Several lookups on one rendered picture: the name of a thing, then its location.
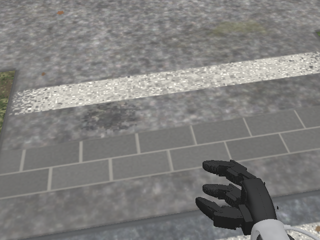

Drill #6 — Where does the robot right hand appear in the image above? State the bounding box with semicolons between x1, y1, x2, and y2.
195;160;279;236

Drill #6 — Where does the robot right forearm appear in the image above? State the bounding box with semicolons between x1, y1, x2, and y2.
250;219;295;240

